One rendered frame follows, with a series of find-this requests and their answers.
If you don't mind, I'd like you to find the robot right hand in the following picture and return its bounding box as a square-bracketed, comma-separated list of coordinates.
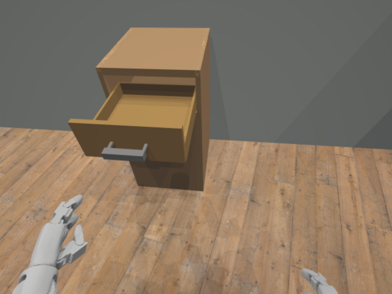
[301, 268, 338, 294]

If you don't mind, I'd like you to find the cabinet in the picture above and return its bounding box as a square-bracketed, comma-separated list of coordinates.
[96, 28, 210, 191]

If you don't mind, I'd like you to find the robot left forearm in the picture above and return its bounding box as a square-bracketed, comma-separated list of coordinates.
[12, 265, 58, 294]

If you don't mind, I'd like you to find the robot left hand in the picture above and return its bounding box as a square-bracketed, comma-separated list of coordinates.
[29, 195, 88, 270]

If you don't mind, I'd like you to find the drawer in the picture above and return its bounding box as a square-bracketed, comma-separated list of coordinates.
[68, 82, 197, 163]

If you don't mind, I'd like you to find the handle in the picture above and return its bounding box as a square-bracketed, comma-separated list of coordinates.
[101, 141, 148, 162]

